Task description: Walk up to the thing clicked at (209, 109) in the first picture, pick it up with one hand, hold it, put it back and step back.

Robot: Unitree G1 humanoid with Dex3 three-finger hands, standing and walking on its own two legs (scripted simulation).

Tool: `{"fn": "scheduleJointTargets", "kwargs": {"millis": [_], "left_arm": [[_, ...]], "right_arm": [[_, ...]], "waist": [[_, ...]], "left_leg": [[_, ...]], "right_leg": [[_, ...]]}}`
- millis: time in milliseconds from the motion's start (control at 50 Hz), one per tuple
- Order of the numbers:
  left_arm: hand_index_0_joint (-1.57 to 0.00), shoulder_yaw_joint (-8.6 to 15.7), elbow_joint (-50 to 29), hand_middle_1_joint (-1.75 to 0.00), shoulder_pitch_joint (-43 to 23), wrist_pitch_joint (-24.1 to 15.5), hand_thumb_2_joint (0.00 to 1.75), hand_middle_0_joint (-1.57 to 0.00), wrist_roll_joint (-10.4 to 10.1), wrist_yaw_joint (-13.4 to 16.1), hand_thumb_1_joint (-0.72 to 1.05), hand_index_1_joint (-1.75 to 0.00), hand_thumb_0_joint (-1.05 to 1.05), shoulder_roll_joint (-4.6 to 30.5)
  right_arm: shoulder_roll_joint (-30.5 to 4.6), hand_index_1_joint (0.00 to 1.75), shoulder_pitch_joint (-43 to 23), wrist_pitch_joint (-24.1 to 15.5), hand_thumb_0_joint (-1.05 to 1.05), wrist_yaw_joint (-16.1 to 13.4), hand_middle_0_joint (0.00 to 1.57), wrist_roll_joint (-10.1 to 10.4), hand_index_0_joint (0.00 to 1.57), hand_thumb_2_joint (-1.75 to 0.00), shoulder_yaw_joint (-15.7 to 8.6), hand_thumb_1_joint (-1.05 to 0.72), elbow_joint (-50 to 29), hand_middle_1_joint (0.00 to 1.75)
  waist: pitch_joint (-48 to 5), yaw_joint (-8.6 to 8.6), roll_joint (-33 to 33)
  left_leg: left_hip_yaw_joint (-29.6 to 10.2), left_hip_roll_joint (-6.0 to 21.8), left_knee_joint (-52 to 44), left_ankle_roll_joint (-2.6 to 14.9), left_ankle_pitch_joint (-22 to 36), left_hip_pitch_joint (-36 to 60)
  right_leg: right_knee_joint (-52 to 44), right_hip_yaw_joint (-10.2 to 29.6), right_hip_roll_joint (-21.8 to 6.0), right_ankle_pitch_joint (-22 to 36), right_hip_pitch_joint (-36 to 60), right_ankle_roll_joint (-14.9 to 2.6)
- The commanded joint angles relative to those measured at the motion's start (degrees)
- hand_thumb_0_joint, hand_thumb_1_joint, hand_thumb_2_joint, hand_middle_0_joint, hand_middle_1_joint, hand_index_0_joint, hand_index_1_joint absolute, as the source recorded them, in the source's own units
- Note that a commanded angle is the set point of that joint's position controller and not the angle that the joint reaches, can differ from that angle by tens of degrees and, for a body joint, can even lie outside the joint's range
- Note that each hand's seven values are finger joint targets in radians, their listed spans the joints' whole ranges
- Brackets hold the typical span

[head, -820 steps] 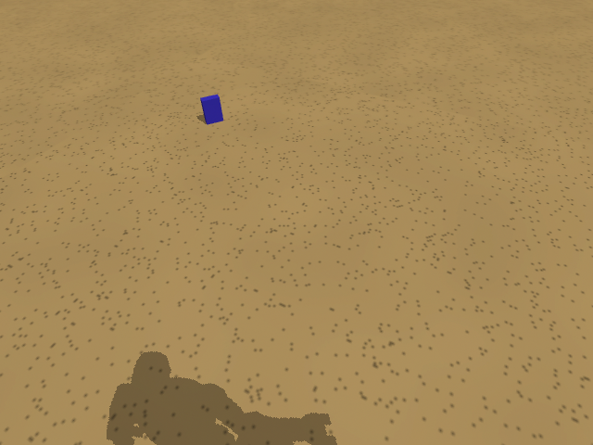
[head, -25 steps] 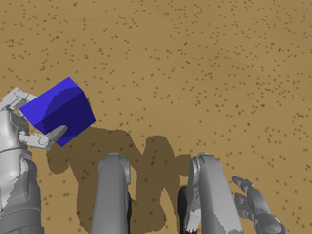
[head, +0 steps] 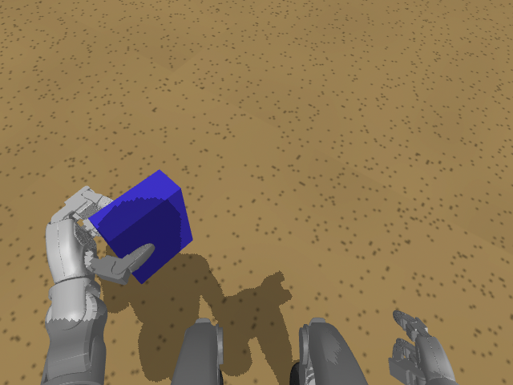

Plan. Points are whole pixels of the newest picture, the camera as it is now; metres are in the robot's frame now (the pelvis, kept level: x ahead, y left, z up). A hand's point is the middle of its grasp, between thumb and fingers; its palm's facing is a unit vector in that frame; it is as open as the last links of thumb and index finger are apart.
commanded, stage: hold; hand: left
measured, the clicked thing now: (149, 231) +0.35 +0.18 +0.01
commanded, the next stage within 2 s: crouch in 1.34 s
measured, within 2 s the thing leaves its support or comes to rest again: neither
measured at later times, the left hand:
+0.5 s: hand (105, 201) +0.34 +0.21 +0.12, palm faces +0.29 -0.96 -0.02, open 9.1 cm
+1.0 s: hand (103, 174) +0.35 +0.20 +0.16, palm faces +0.31 -0.95 +0.01, open 9.0 cm
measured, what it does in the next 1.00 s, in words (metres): rises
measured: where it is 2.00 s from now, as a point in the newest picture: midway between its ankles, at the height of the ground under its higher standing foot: outside the picture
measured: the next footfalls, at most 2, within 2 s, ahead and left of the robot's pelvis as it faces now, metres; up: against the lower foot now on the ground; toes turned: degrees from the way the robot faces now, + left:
none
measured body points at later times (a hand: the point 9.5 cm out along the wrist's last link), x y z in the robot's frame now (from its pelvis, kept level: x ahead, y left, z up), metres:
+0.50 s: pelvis +0.02 +0.00 +0.07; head +0.09 +0.02 +0.52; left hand +0.32 +0.26 +0.12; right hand +0.17 -0.23 -0.03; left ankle +0.04 +0.12 -0.58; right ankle +0.05 -0.13 -0.58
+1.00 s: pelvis +0.03 +0.00 +0.10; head +0.09 +0.01 +0.55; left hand +0.33 +0.25 +0.16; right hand +0.18 -0.24 +0.00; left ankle +0.04 +0.12 -0.58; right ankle +0.05 -0.13 -0.58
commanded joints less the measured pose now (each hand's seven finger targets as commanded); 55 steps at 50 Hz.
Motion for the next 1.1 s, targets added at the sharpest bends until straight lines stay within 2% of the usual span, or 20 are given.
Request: {"fn": "scheduleJointTargets", "kwargs": {"millis": [0, 60, 80, 120, 160, 280, 300, 400, 440, 680, 700, 740, 760, 780, 840, 860, 920, 980, 1040, 1080], "left_arm": [[-1.49, 1.7, -12.3, -1.57, -10.2, -5.0, 1.31, -1.45, 0.5, 0.8, 0.2, -1.55, 0.0, 7.9], [-1.47, 0.2, -11.5, -1.54, -9.9, -5.1, 1.3, -1.43, 0.9, 1.4, 0.19, -1.53, 0.0, 6.2], [-1.46, 1.6, -11.1, -1.54, -9.7, -5.3, 1.31, -1.43, 0.8, 1.6, 0.19, -1.53, 0.0, 7.1], [-1.46, -0.1, -11.0, -1.53, -10.1, -5.3, 1.29, -1.42, 1.3, 1.6, 0.19, -1.52, 0.0, 6.1], [-1.46, 0.0, -9.7, -1.54, -9.8, -5.4, 1.31, -1.43, 1.6, 1.8, 0.19, -1.53, 0.0, 6.0], [-1.46, -1.9, -8.9, -1.53, -11.4, -6.0, 1.29, -1.43, 1.8, 2.0, 0.19, -1.52, 0.0, 4.2], [-1.45, -0.7, -8.3, -1.52, -11.0, -5.9, 1.28, -1.41, 2.1, 2.2, 0.17, -1.51, 0.0, 5.7], [-1.42, -2.4, -7.7, -1.51, -11.3, -6.1, 1.29, -1.39, 2.1, 2.3, 0.15, -1.5, 0.0, 3.8], [-1.4, -2.3, -8.7, -1.5, -12.9, -6.4, 1.28, -1.37, 2.4, 2.5, 0.13, -1.49, 0.0, 4.3], [-1.36, -2.4, -7.5, -1.49, -12.0, -6.6, 1.29, -1.33, 2.1, 2.6, 0.11, -1.48, 0.0, 3.7], [-1.36, -3.6, -7.6, -1.49, -12.5, -6.6, 1.3, -1.33, 2.3, 2.5, 0.12, -1.49, 0.0, 2.8], [-1.36, -2.6, -7.2, -1.49, -12.9, -6.6, 1.3, -1.34, 2.2, 2.8, 0.13, -1.48, 0.0, 3.5], [-1.38, -2.9, -6.8, -1.47, -11.7, -6.6, 1.24, -1.34, 2.2, 2.8, 0.15, -1.45, 0.0, 3.1], [-1.34, -1.6, -7.8, -1.46, -12.7, -6.6, 1.26, -1.31, 1.9, 2.8, 0.18, -1.45, 0.0, 4.5], [-1.34, -3.3, -7.6, -1.45, -12.7, -6.3, 1.26, -1.31, 2.0, 3.0, 0.18, -1.45, 0.0, 2.9], [-1.33, -3.2, -8.3, -1.44, -13.8, -6.3, 1.26, -1.3, 2.1, 3.2, 0.18, -1.44, 0.0, 2.9], [-1.32, -2.9, -6.9, -1.43, -12.4, -5.6, 1.25, -1.29, 2.2, 3.8, 0.17, -1.42, 0.0, 2.5], [-1.32, -4.1, -6.8, -1.43, -12.5, -5.2, 1.25, -1.3, 2.4, 3.9, 0.18, -1.43, 0.0, 1.6], [-1.33, -2.4, -7.8, -1.44, -13.3, -5.3, 1.25, -1.3, 2.1, 4.1, 0.19, -1.43, 0.0, 3.0], [-1.32, -2.9, -8.0, -1.44, -13.0, -5.1, 1.25, -1.29, 2.3, 4.1, 0.18, -1.43, 0.0, 2.5]], "right_arm": [[-7.5, 0.3, 2.0, -2.6, 0.0, -0.5, 0.2, -0.6, 0.2, -0.89, -2.9, -0.89, -5.4, 0.3], [-7.2, 0.3, 2.1, -2.7, 0.0, -0.6, 0.2, -0.8, 0.2, -0.89, -2.9, -0.89, -5.7, 0.3], [-7.2, 0.3, 2.2, -2.7, 0.0, -0.7, 0.2, -0.9, 0.2, -0.89, -2.9, -0.89, -5.4, 0.3], [-7.1, 0.3, 2.3, -2.9, 0.0, -0.6, 0.2, -1.1, 0.2, -0.89, -2.8, -0.9, -5.3, 0.3], [-7.5, 0.3, 2.8, -2.9, 0.0, -0.7, 0.2, -1.3, 0.2, -0.89, -2.9, -0.9, -4.8, 0.3], [-6.8, 0.3, 3.3, -2.9, 0.0, -0.5, 0.2, -1.8, 0.2, -0.9, -2.4, -0.9, -4.6, 0.3], [-6.7, 0.3, 3.5, -2.8, 0.0, -0.6, 0.2, -1.8, 0.2, -0.9, -2.3, -0.91, -4.6, 0.3], [-6.2, 0.3, 2.8, -2.9, 0.0, -0.5, 0.2, -2.0, 0.2, -0.9, -2.1, -0.91, -5.1, 0.3], [-6.1, 0.3, 3.5, -2.7, 0.0, -0.6, 0.2, -2.2, 0.2, -0.9, -2.2, -0.91, -4.6, 0.3], [-5.8, 0.3, 3.5, -2.1, 0.0, -0.9, 0.2, -2.3, 0.2, -0.9, -2.0, -0.91, -4.3, 0.3], [-5.6, 0.3, 3.3, -2.1, 0.0, -0.8, 0.2, -2.4, 0.2, -0.9, -1.8, -0.9, -4.4, 0.3], [-5.7, 0.3, 3.4, -1.9, 0.0, -0.8, 0.2, -2.4, 0.2, -0.9, -2.0, -0.91, -4.2, 0.3], [-5.8, 0.3, 2.9, -1.8, 0.0, -0.8, 0.2, -2.3, 0.2, -0.89, -2.0, -0.9, -4.5, 0.3], [-5.7, 0.3, 2.7, -1.8, 0.0, -0.9, 0.2, -2.2, 0.2, -0.89, -1.9, -0.9, -4.6, 0.3], [-5.9, 0.3, 2.7, -1.8, 0.0, -0.9, 0.2, -2.3, 0.2, -0.9, -1.9, -0.9, -4.2, 0.3], [-5.8, 0.3, 2.8, -1.7, 0.0, -1.0, 0.2, -2.4, 0.2, -0.9, -1.9, -0.9, -4.2, 0.3], [-5.7, 0.3, 2.4, -1.4, 0.0, -1.0, 0.2, -2.3, 0.2, -0.9, -1.9, -0.9, -4.2, 0.3], [-5.8, 0.3, 2.2, -1.3, 0.0, -1.0, 0.2, -2.3, 0.2, -0.9, -2.0, -0.9, -4.5, 0.3], [-5.7, 0.3, 2.2, -1.3, 0.0, -0.9, 0.2, -2.4, 0.2, -0.9, -1.9, -0.9, -4.2, 0.3], [-5.5, 0.3, 2.1, -1.2, 0.0, -1.0, 0.2, -2.4, 0.2, -0.9, -1.8, -0.9, -4.3, 0.3]], "waist": [[-19.7, 0.18, 4.0], [-18.7, -0.02, 2.9], [-18.4, 0.31, 3.1], [-17.4, 0.33, 3.9], [-17.6, 0.21, 2.9], [-14.6, 0.3, 3.7], [-14.8, 0.88, 3.5], [-11.8, 0.71, 2.8], [-13.4, 0.16, 2.9], [-12.0, 1.07, 2.3], [-11.3, 0.71, 2.8], [-11.0, 0.69, 1.4], [-11.0, 0.86, 1.1], [-11.0, 1.09, 0.8], [-11.0, 0.83, 2.0], [-10.0, 0.43, 2.5], [-9.8, 0.98, 1.3], [-9.4, 0.55, 0.6], [-10.5, 1.22, 0.6], [-10.1, 1.0, 0.8]], "left_leg": [[-0.4, -2.4, -16.2, 1.22, 12.9, 20.1], [-0.1, -2.5, -18.6, 1.25, 12.7, 22.4], [-0.2, -2.5, -19.8, 1.23, 12.5, 23.2], [-0.3, -2.4, -21.6, 0.95, 12.3, 25.4], [-0.8, -2.2, -22.8, 0.8, 15.4, 27.6], [-1.4, -1.8, -27.5, 0.33, 15.9, 31.9], [-1.0, -2.0, -28.1, 0.42, 15.8, 32.4], [-0.3, -2.2, -31.3, 0.56, 13.2, 33.4], [0.0, -2.2, -31.4, 0.5, 15.7, 35.0], [1.1, -2.6, -34.4, 0.43, 21.3, 39.4], [1.2, -2.7, -34.7, 0.42, 20.6, 39.7], [1.0, -2.6, -35.4, 0.48, 20.6, 39.7], [1.5, -2.8, -35.5, 0.59, 19.8, 39.7], [1.8, -2.9, -35.7, 0.73, 18.8, 38.9], [1.7, -2.7, -36.6, 0.37, 21.0, 41.5], [1.5, -2.6, -36.9, 0.28, 21.2, 42.1], [1.5, -2.6, -37.6, 0.35, 22.4, 42.6], [1.8, -2.6, -38.0, 0.39, 22.4, 43.2], [1.9, -2.8, -38.3, 0.34, 23.6, 43.4], [2.2, -2.8, -38.4, 0.42, 24.3, 44.3]], "right_leg": [[-14.4, 1.4, 1.7, 13.3, 16.5, -1.64], [-17.4, 1.4, 1.6, 13.7, 19.8, -1.52], [-18.3, 1.3, 1.6, 13.5, 20.4, -1.48], [-19.7, 1.2, 1.6, 13.2, 21.2, -1.55], [-20.3, 0.7, 1.7, 15.8, 22.7, -1.58], [-23.2, -0.1, 1.9, 16.1, 24.9, -1.62], [-24.2, 0.0, 1.9, 16.0, 26.6, -1.64], [-27.5, 0.1, 1.9, 14.3, 29.3, -1.48], [-28.3, 0.2, 2.0, 16.6, 30.7, -1.47], [-32.0, 0.6, 1.9, 22.0, 37.3, -1.27], [-32.6, 0.6, 2.0, 21.5, 37.0, -1.26], [-33.1, 0.4, 2.1, 21.5, 38.1, -1.14], [-33.8, 0.7, 1.9, 21.2, 38.9, -0.95], [-34.6, 1.0, 1.8, 20.6, 39.9, -0.74], [-34.6, 0.8, 2.0, 22.2, 39.9, -0.99], [-34.7, 0.6, 2.2, 22.1, 39.1, -1.06], [-35.1, 0.4, 2.2, 23.2, 40.8, -1.02], [-36.1, 0.6, 2.2, 23.6, 41.5, -0.84], [-36.4, 0.7, 2.2, 24.7, 43.8, -0.78], [-36.8, 0.9, 2.2, 25.7, 43.8, -0.66]]}}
